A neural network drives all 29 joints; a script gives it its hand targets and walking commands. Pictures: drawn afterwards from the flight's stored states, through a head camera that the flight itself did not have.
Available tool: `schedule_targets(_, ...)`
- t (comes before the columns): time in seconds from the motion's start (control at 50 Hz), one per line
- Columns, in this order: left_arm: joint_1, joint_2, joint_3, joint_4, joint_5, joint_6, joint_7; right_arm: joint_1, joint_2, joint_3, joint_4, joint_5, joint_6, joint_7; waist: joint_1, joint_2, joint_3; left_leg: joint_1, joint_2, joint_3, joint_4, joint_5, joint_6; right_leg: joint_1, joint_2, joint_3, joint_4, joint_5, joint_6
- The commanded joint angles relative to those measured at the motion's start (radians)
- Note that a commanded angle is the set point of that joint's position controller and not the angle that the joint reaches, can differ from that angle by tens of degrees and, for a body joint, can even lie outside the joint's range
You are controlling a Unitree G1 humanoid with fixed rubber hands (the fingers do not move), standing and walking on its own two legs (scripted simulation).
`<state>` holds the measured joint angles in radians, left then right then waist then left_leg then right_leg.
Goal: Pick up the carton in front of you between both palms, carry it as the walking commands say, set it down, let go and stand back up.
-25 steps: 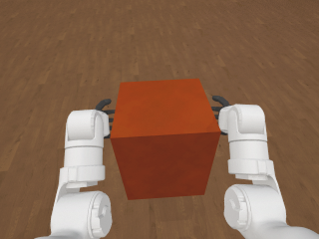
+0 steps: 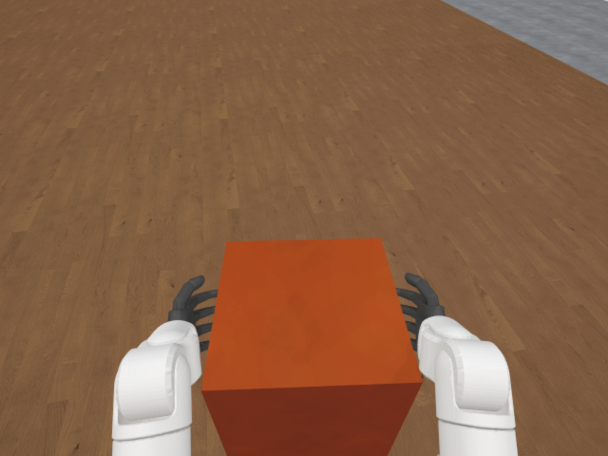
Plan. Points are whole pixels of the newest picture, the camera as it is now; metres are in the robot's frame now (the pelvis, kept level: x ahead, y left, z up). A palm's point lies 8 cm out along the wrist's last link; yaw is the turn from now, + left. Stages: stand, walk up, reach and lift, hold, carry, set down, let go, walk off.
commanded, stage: carry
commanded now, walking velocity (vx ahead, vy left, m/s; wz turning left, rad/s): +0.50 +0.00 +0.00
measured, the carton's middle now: (306, 355) +0.27 +0.00 +0.00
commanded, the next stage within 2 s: none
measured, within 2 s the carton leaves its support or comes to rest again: neither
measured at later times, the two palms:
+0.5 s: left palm (240, 187) +0.56 +0.11 +0.08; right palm (399, 183) +0.58 -0.19 +0.07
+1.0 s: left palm (232, 104) +0.90 +0.16 +0.07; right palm (351, 104) +0.89 -0.14 +0.08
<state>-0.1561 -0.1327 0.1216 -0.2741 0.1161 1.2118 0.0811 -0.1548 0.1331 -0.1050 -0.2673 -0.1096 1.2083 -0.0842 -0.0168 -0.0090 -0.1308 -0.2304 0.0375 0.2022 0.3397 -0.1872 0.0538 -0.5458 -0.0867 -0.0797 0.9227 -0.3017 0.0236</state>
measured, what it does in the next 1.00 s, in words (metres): walks ahead: right foot, then left foot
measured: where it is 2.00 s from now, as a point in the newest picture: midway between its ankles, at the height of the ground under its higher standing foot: (289, 298)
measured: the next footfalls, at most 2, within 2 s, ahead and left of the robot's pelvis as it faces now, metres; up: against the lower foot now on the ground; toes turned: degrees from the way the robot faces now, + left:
right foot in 0.24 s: +0.36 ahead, -0.14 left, +0.00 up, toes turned -11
left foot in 0.76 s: +0.68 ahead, +0.09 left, +0.00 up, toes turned +13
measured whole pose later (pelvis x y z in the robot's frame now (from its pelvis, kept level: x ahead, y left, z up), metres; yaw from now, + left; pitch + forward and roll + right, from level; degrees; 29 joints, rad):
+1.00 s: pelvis +0.63 +0.01 +0.00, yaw +0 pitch +4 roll -2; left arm -0.16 -0.13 0.10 -0.31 0.13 1.21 0.08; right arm -0.14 0.13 -0.11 -0.31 -0.10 1.20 -0.08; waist -0.02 -0.02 -0.08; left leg -0.25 0.04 0.23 0.35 -0.18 0.07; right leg -0.59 -0.11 -0.07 1.02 -0.24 0.00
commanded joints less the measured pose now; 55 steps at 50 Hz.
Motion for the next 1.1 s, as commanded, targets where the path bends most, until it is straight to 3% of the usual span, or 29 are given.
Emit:
schedule_targets(0.0,-0.477,-0.955,-0.742,-0.080,-0.395,-0.011,-0.238,-0.468,0.921,0.693,-0.082,0.406,-0.006,0.269,0.003,0.155,-0.193,0.197,0.230,-0.182,-0.201,0.017,0.077,-0.059,-0.027,-0.025,-0.189,0.129,0.019)
schedule_targets(0.14,-0.472,-0.850,-0.714,-0.067,-0.382,0.025,-0.230,-0.471,0.814,0.682,-0.066,0.390,0.022,0.263,-0.008,0.154,-0.055,0.189,0.213,-0.101,-0.174,0.103,0.044,0.010,-0.003,-0.098,-0.396,0.289,-0.014)
schedule_targets(0.18,-0.479,-0.821,-0.695,-0.045,-0.379,0.036,-0.230,-0.490,0.791,0.677,-0.050,0.386,0.032,0.258,-0.004,0.160,-0.041,0.190,0.214,-0.085,-0.107,0.143,0.028,0.080,0.009,-0.124,-0.423,0.240,-0.030)
schedule_targets(0.22,-0.456,-0.808,-0.671,-0.005,-0.375,0.043,-0.230,-0.501,0.780,0.678,-0.038,0.383,0.042,0.252,0.018,0.101,-0.112,0.114,0.155,-0.004,0.157,0.320,-0.011,0.350,0.081,-0.199,-0.448,0.115,-0.046)
schedule_targets(0.24,-0.439,-0.799,-0.659,0.017,-0.367,0.044,-0.230,-0.508,0.762,0.675,-0.036,0.381,0.047,0.250,0.040,-0.005,-0.177,-0.021,0.123,0.008,0.393,0.218,-0.048,0.534,-0.027,-0.042,-0.488,0.039,-0.054)
schedule_targets(0.26,-0.453,-0.787,-0.641,0.045,-0.352,0.039,-0.233,-0.539,0.797,0.685,-0.040,0.391,0.058,0.247,0.049,-0.280,-0.277,-0.318,0.004,-0.008,0.718,-0.010,-0.103,0.767,-0.289,0.436,-0.622,-0.148,-0.183)
schedule_targets(0.28,-0.437,-0.833,-0.647,0.054,-0.368,0.034,-0.235,-0.548,0.814,0.689,-0.040,0.398,0.058,0.251,0.044,-0.344,-0.271,-0.472,-0.037,-0.112,0.883,-0.281,-0.088,0.786,-0.346,0.621,-0.714,-0.027,-0.234)
schedule_targets(0.3,-0.464,-0.870,-0.663,0.017,-0.387,0.028,-0.240,-0.554,0.861,0.694,-0.027,0.409,0.049,0.256,0.032,-0.246,-0.274,-0.495,0.026,-0.184,0.966,-0.270,-0.054,0.747,-0.330,0.520,-0.690,0.072,-0.222)
schedule_targets(0.34,-0.526,-0.961,-0.694,-0.035,-0.416,0.007,-0.250,-0.558,0.933,0.693,-0.034,0.416,0.023,0.262,0.025,-0.044,-0.259,-0.467,0.105,-0.216,0.921,-0.153,-0.036,0.605,-0.290,0.342,-0.685,0.097,-0.173)
schedule_targets(0.36,-0.547,-0.989,-0.707,-0.056,-0.425,-0.003,-0.255,-0.555,0.953,0.699,-0.041,0.413,0.012,0.262,0.018,-0.040,-0.249,-0.425,0.124,-0.216,0.849,-0.100,-0.036,0.532,-0.265,0.264,-0.715,0.045,-0.142)
schedule_targets(0.38,-0.550,-1.005,-0.717,-0.066,-0.432,-0.012,-0.261,-0.551,0.965,0.708,-0.051,0.407,0.000,0.258,0.017,-0.073,-0.247,-0.405,0.120,-0.192,0.807,-0.054,-0.041,0.503,-0.243,0.206,-0.739,0.014,-0.130)
schedule_targets(0.42,-0.510,-1.005,-0.725,-0.068,-0.437,-0.025,-0.270,-0.517,0.969,0.726,-0.072,0.388,-0.019,0.247,0.018,-0.110,-0.233,-0.404,0.117,-0.160,0.713,-0.009,-0.057,0.493,-0.221,0.133,-0.775,0.004,-0.131)
schedule_targets(0.52,-0.450,-0.938,-0.732,-0.119,-0.439,-0.027,-0.269,-0.441,0.939,0.726,-0.117,0.370,-0.028,0.232,0.025,-0.096,-0.168,-0.450,0.097,-0.096,0.414,0.098,-0.084,0.574,-0.192,0.040,-0.803,0.138,-0.154)
schedule_targets(0.64,-0.415,-0.833,-0.704,-0.121,-0.404,0.011,-0.245,-0.445,0.827,0.718,-0.152,0.386,0.021,0.233,0.033,-0.128,-0.074,-0.414,0.054,-0.033,0.214,0.177,-0.049,0.639,-0.171,-0.040,-0.758,0.330,-0.138)
schedule_targets(0.7,-0.424,-0.807,-0.694,-0.098,-0.391,0.032,-0.237,-0.455,0.795,0.700,-0.132,0.389,0.043,0.240,0.029,-0.142,-0.062,-0.309,0.030,0.006,0.143,0.139,-0.023,0.660,-0.169,-0.072,-0.657,0.478,-0.110)
schedule_targets(0.72,-0.435,-0.804,-0.694,-0.093,-0.392,0.037,-0.235,-0.456,0.792,0.692,-0.120,0.389,0.048,0.243,0.020,-0.132,-0.092,-0.186,-0.007,0.051,0.103,0.114,-0.018,0.633,-0.149,-0.111,-0.549,0.560,-0.092)
schedule_targets(0.74,-0.447,-0.801,-0.697,-0.091,-0.392,0.042,-0.233,-0.443,0.789,0.679,-0.099,0.386,0.050,0.245,0.002,-0.086,-0.156,0.027,-0.048,0.085,0.100,0.061,-0.016,0.543,-0.107,-0.160,-0.372,0.597,-0.067)
schedule_targets(0.76,-0.455,-0.794,-0.698,-0.089,-0.389,0.046,-0.233,-0.431,0.783,0.667,-0.084,0.380,0.052,0.248,-0.020,0.009,-0.231,0.253,0.085,-0.101,0.076,-0.045,-0.002,0.366,-0.081,-0.154,-0.148,0.385,-0.036)
schedule_targets(0.78,-0.496,-0.814,-0.715,-0.113,-0.401,0.056,-0.230,-0.448,0.777,0.651,-0.053,0.372,0.043,0.253,-0.019,0.302,-0.330,0.498,0.354,-0.588,-0.025,-0.198,0.141,0.042,0.048,-0.121,0.167,0.123,0.020)
schedule_targets(0.8,-0.508,-0.828,-0.717,-0.102,-0.400,0.053,-0.234,-0.433,0.818,0.656,-0.042,0.385,0.039,0.256,-0.012,0.331,-0.288,0.514,0.392,-0.733,-0.122,-0.030,0.170,-0.149,0.095,-0.015,0.314,-0.180,0.005)
schedule_targets(0.82,-0.517,-0.870,-0.724,-0.084,-0.406,0.043,-0.238,-0.462,0.850,0.664,-0.067,0.398,0.033,0.258,-0.010,0.249,-0.283,0.490,0.368,-0.609,-0.081,0.100,0.154,-0.182,0.032,0.060,0.384,-0.166,-0.027)
schedule_targets(0.86,-0.521,-0.933,-0.735,-0.093,-0.412,0.015,-0.243,-0.502,0.929,0.689,-0.097,0.418,0.011,0.265,-0.005,0.059,-0.271,0.353,0.329,-0.430,-0.064,0.194,0.095,-0.145,-0.040,0.088,0.319,-0.053,-0.049)
schedule_targets(0.9,-0.517,-0.973,-0.750,-0.101,-0.406,-0.007,-0.239,-0.517,0.960,0.705,-0.114,0.427,-0.008,0.270,0.003,0.104,-0.271,0.257,0.291,-0.309,-0.113,0.112,0.056,-0.079,-0.050,0.064,0.216,0.032,-0.040)
schedule_targets(0.94,-0.481,-0.986,-0.756,-0.104,-0.399,-0.024,-0.231,-0.489,0.955,0.711,-0.128,0.431,-0.017,0.275,0.005,0.134,-0.254,0.241,0.267,-0.243,-0.156,0.062,0.062,-0.088,-0.046,0.034,0.125,0.078,-0.021)
schedule_targets(0.98,-0.455,-0.975,-0.759,-0.119,-0.388,-0.031,-0.223,-0.461,0.937,0.713,-0.142,0.431,-0.021,0.279,0.003,0.139,-0.221,0.269,0.258,-0.205,-0.183,0.097,0.077,-0.132,-0.047,0.004,0.014,0.128,-0.004)
schedule_targets(1.08,-0.424,-0.911,-0.756,-0.155,-0.389,-0.015,-0.213,-0.421,0.858,0.701,-0.174,0.419,-0.009,0.271,0.001,0.152,-0.145,0.298,0.196,-0.045,-0.096,0.547,0.049,-0.073,0.016,-0.093,-0.269,0.243,-0.003)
